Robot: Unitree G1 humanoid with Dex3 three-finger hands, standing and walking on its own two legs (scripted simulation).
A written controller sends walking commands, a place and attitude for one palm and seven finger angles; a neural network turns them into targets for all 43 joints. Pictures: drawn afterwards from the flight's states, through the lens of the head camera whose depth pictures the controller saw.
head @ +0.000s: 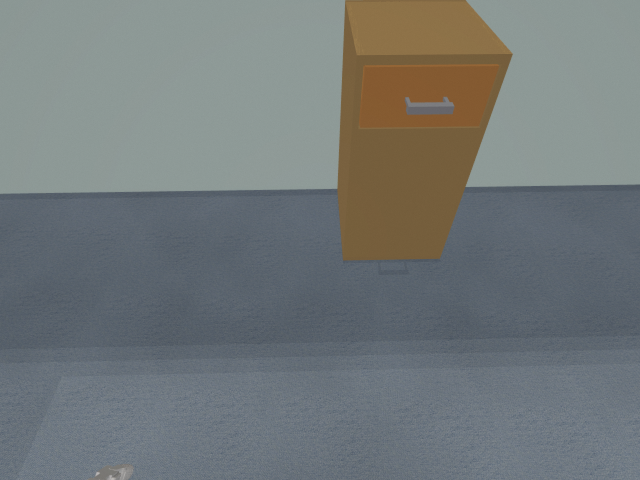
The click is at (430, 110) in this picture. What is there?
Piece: drawer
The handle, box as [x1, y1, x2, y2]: [405, 97, 454, 114]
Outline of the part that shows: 405,97 407,114 452,113 454,106 452,102 449,102 446,97 443,97 442,102 411,103 408,97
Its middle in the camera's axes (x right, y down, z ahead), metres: +0.29 -0.37 +1.06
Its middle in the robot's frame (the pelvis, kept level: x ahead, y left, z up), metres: +1.05 -0.25 -0.06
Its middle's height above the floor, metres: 0.71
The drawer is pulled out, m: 0.00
